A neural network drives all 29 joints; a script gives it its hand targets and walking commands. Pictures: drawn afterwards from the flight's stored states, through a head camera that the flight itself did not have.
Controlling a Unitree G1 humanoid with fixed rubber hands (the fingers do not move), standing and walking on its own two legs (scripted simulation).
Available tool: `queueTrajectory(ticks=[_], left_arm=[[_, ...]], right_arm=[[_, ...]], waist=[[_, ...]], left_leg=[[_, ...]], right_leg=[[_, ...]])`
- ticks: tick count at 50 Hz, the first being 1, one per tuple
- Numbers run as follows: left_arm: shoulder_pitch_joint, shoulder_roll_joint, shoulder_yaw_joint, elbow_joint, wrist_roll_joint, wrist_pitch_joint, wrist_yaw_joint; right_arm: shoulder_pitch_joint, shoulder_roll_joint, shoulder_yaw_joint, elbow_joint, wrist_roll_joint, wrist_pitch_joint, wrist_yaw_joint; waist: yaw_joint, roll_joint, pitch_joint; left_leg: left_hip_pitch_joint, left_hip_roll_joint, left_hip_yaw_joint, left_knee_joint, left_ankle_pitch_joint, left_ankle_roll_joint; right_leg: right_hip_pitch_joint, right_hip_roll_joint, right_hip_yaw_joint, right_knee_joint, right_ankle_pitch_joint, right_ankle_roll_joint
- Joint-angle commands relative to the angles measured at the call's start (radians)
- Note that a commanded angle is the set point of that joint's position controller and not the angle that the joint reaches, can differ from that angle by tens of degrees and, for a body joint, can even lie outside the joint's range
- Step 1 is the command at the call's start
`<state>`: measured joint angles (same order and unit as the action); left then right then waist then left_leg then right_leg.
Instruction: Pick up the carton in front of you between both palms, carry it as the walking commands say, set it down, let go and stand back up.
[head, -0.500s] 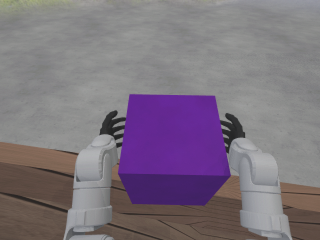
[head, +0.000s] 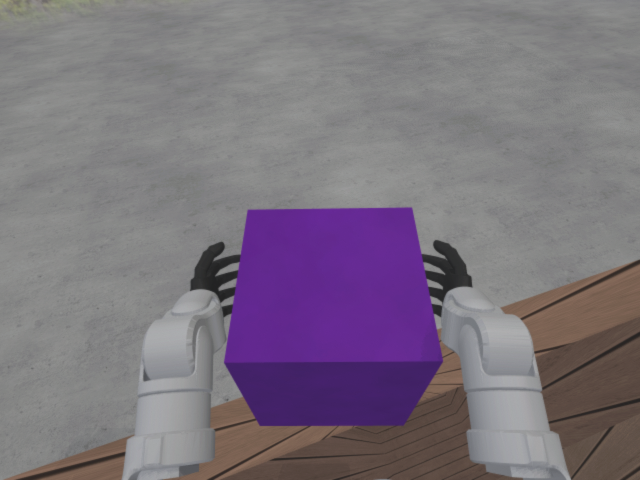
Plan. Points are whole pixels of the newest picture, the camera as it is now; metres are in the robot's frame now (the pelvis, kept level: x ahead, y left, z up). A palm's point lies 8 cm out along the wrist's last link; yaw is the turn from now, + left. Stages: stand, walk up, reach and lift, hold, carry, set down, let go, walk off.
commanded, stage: carry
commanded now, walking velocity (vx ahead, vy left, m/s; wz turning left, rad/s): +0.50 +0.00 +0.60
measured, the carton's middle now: (330, 324) +0.33 -0.02 +0.02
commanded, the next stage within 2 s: none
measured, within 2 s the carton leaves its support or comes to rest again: neither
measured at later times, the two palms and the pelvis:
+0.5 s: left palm (227, 238) +0.60 +0.15 -0.05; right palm (370, 209) +0.65 -0.15 -0.06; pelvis +0.31 -0.05 -0.15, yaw +8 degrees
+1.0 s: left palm (179, 213) +0.84 +0.32 -0.17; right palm (285, 180) +0.94 +0.03 -0.17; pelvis +0.60 +0.06 -0.29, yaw +23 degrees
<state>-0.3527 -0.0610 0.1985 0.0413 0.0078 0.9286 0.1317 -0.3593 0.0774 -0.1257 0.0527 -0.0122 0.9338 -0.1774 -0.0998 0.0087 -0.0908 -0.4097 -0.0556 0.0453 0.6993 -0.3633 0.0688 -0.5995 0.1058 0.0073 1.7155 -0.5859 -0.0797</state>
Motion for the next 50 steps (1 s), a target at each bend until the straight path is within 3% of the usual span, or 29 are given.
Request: queueTrajectory(ticks=[1,3,7,8,11,12,15,18,19,20,21,22,23,24,26,28,32,33,36,38,40,43,44,45,46,47,48,49,50], left_arm=[[-0.406,-0.714,-0.476,-0.051,-0.083,0.013,-0.024],[-0.493,-0.777,-0.509,-0.094,-0.078,0.001,-0.030],[-0.578,-0.828,-0.569,-0.143,-0.105,-0.030,-0.039],[-0.572,-0.827,-0.581,-0.150,-0.104,-0.034,-0.042],[-0.515,-0.791,-0.582,-0.151,-0.106,-0.032,-0.040],[-0.510,-0.764,-0.582,-0.153,-0.105,-0.026,-0.038],[-0.462,-0.698,-0.566,-0.157,-0.105,0.005,-0.032],[-0.434,-0.651,-0.554,-0.130,-0.114,0.038,-0.024],[-0.450,-0.636,-0.547,-0.139,-0.116,0.044,-0.027],[-0.461,-0.630,-0.544,-0.113,-0.130,0.052,-0.023],[-0.453,-0.613,-0.542,-0.094,-0.162,0.059,-0.016],[-0.527,-0.639,-0.572,-0.134,-0.211,0.054,-0.014],[-0.548,-0.714,-0.596,-0.137,-0.242,0.052,-0.022],[-0.637,-0.738,-0.615,-0.180,-0.272,0.040,-0.030],[-0.699,-0.832,-0.651,-0.194,-0.313,0.023,-0.056],[-0.686,-0.883,-0.665,-0.188,-0.338,0.001,-0.076],[-0.567,-0.875,-0.678,-0.160,-0.295,-0.029,-0.090],[-0.557,-0.871,-0.686,-0.168,-0.289,-0.036,-0.093],[-0.535,-0.864,-0.708,-0.215,-0.279,-0.045,-0.104],[-0.531,-0.832,-0.725,-0.235,-0.292,-0.042,-0.105],[-0.514,-0.792,-0.731,-0.235,-0.291,-0.029,-0.094],[-0.505,-0.761,-0.722,-0.197,-0.299,-0.001,-0.078],[-0.516,-0.747,-0.719,-0.199,-0.303,0.013,-0.075],[-0.526,-0.745,-0.715,-0.211,-0.304,0.028,-0.072],[-0.561,-0.737,-0.701,-0.229,-0.291,0.043,-0.067],[-0.608,-0.721,-0.676,-0.218,-0.274,0.054,-0.054],[-0.548,-0.667,-0.617,-0.203,-0.238,0.075,-0.037],[-0.536,-0.661,-0.583,-0.192,-0.205,0.084,-0.018],[-0.553,-0.672,-0.563,-0.164,-0.186,0.090,-0.004]], right_arm=[[-0.613,0.816,0.645,-0.171,0.312,-0.007,0.096],[-0.687,0.879,0.656,-0.172,0.347,-0.019,0.123],[-0.728,0.938,0.682,-0.142,0.373,-0.034,0.157],[-0.704,0.925,0.680,-0.140,0.366,-0.037,0.158],[-0.616,0.881,0.649,-0.112,0.341,-0.036,0.145],[-0.595,0.857,0.645,-0.111,0.334,-0.029,0.139],[-0.527,0.813,0.610,-0.095,0.307,-0.007,0.116],[-0.495,0.773,0.574,-0.072,0.261,0.027,0.094],[-0.503,0.765,0.553,-0.068,0.238,0.032,0.085],[-0.522,0.745,0.532,-0.072,0.223,0.043,0.079],[-0.514,0.712,0.508,-0.069,0.212,0.062,0.069],[-0.500,0.703,0.493,-0.095,0.206,0.068,0.060],[-0.570,0.704,0.492,-0.112,0.195,0.067,0.048],[-0.587,0.748,0.491,-0.115,0.190,0.063,0.048],[-0.645,0.805,0.520,-0.145,0.205,0.039,0.056],[-0.631,0.845,0.547,-0.157,0.219,0.016,0.069],[-0.571,0.868,0.604,-0.180,0.216,-0.019,0.085],[-0.565,0.875,0.610,-0.188,0.211,-0.025,0.087],[-0.554,0.857,0.625,-0.217,0.216,-0.035,0.098],[-0.525,0.825,0.620,-0.227,0.211,-0.031,0.098],[-0.482,0.759,0.581,-0.219,0.177,-0.014,0.087],[-0.427,0.662,0.511,-0.213,0.129,0.028,0.070],[-0.407,0.636,0.489,-0.208,0.113,0.040,0.064],[-0.381,0.618,0.480,-0.208,0.113,0.051,0.062],[-0.393,0.610,0.468,-0.214,0.103,0.058,0.062],[-0.424,0.593,0.462,-0.206,0.112,0.070,0.065],[-0.410,0.579,0.489,-0.174,0.149,0.075,0.058],[-0.487,0.626,0.540,-0.226,0.209,0.073,0.063],[-0.573,0.671,0.560,-0.249,0.253,0.075,0.073]], waist=[[0.017,0.090,-0.289],[0.016,0.117,-0.204],[0.038,0.143,-0.273],[-0.017,0.090,-0.250],[-0.068,0.085,-0.252],[-0.069,0.003,-0.192],[-0.041,0.085,-0.159],[0.108,0.059,-0.173],[0.188,0.020,-0.265],[0.184,-0.188,-0.320],[0.131,-0.258,-0.361],[0.155,-0.307,-0.439],[0.160,-0.077,-0.331],[0.149,-0.142,-0.326],[0.137,-0.072,-0.265],[0.125,-0.127,-0.262],[0.164,-0.203,-0.316],[0.164,-0.225,-0.371],[0.198,-0.035,-0.313],[0.227,-0.096,-0.265],[0.234,-0.035,-0.158],[0.168,-0.136,-0.084],[0.059,-0.165,-0.212],[-0.055,-0.152,-0.312],[-0.122,0.074,-0.322],[-0.088,0.279,-0.188],[0.001,0.248,-0.244],[0.021,0.108,-0.191],[0.053,0.013,-0.152]], left_leg=[[0.419,0.393,-0.623,-0.082,0.382,0.226],[0.238,0.323,-0.534,-0.184,0.353,0.230],[0.176,0.262,-0.353,-0.089,0.532,0.172],[0.368,0.207,-0.394,0.028,0.387,0.184],[0.620,0.170,-0.483,0.133,0.424,0.204],[0.485,0.116,-0.391,0.133,0.282,0.177],[0.157,0.092,-0.269,0.183,0.181,0.114],[0.127,0.080,-0.199,0.477,0.280,0.070],[0.009,0.071,-0.187,0.784,0.235,0.032],[-0.222,-0.022,-0.122,1.059,-0.356,-0.009],[-0.390,-0.004,-0.114,1.159,-0.359,-0.025],[-0.529,-0.007,-0.132,1.171,-0.265,-0.038],[-0.440,0.046,-0.143,1.033,-0.173,-0.038],[-0.406,0.063,-0.160,0.987,-0.135,-0.040],[-0.364,0.109,-0.176,0.817,-0.038,-0.026],[-0.381,0.119,-0.150,0.660,0.031,-0.030],[-0.421,0.081,-0.039,0.480,-0.037,-0.019],[-0.461,0.095,-0.041,0.637,0.133,0.002],[-0.609,0.106,-0.089,0.373,0.452,0.006],[-0.600,0.063,-0.028,0.265,0.584,0.012],[-0.321,0.058,0.050,-0.087,0.786,-0.005],[0.004,0.044,0.123,-0.145,0.825,0.033],[0.250,0.008,0.183,0.039,0.872,0.059],[0.420,-0.004,0.160,0.010,0.747,0.089],[0.578,0.032,0.074,-0.144,0.707,0.119],[0.626,0.115,-0.024,0.048,0.989,0.135],[0.599,0.218,-0.389,-0.082,0.854,0.175],[0.457,0.289,-0.496,-0.198,0.546,0.197],[0.355,0.286,-0.440,-0.129,0.659,0.170]], right_leg=[[-0.339,-0.107,0.149,-0.237,0.095,0.004],[-0.219,-0.117,0.072,-0.537,0.229,0.035],[-0.032,-0.125,-0.015,-0.589,0.514,0.027],[-0.256,-0.158,0.055,-0.674,0.695,0.024],[-0.454,-0.142,0.073,-0.791,0.648,0.047],[-0.320,-0.150,0.054,-1.059,0.797,0.066],[0.186,-0.120,-0.026,-1.268,1.021,0.072],[0.454,-0.114,-0.104,-1.376,0.919,0.066],[0.669,-0.174,-0.002,-1.252,0.823,0.045],[0.859,-0.297,0.075,-1.041,1.023,0.045],[0.947,-0.417,0.274,-0.969,1.126,0.034],[0.953,-0.546,0.577,-1.118,0.592,-0.115],[0.729,-0.458,0.553,-1.224,0.303,-0.072],[0.649,-0.494,0.589,-1.216,0.317,-0.102],[0.510,-0.437,0.420,-1.151,0.423,-0.086],[0.459,-0.416,0.304,-1.130,0.432,-0.091],[0.580,-0.458,0.227,-1.121,0.728,-0.138],[0.662,-0.476,0.226,-1.047,0.836,-0.121],[0.777,-0.372,0.097,-0.891,0.613,-0.015],[0.769,-0.354,0.065,-0.845,0.617,-0.022],[0.529,-0.313,-0.065,-0.895,0.393,-0.003],[0.333,-0.325,-0.131,-0.828,0.466,0.012],[0.276,-0.345,-0.188,-0.647,0.692,0.041],[0.275,-0.348,-0.211,-0.417,0.916,0.066],[0.155,-0.242,-0.229,-0.033,0.580,0.088],[-0.186,-0.084,-0.181,0.317,-0.162,0.087],[-0.278,-0.091,-0.065,0.181,-0.100,0.066],[-0.246,-0.138,-0.010,0.057,-0.009,0.081],[-0.197,-0.186,0.017,-0.037,0.004,0.090]])
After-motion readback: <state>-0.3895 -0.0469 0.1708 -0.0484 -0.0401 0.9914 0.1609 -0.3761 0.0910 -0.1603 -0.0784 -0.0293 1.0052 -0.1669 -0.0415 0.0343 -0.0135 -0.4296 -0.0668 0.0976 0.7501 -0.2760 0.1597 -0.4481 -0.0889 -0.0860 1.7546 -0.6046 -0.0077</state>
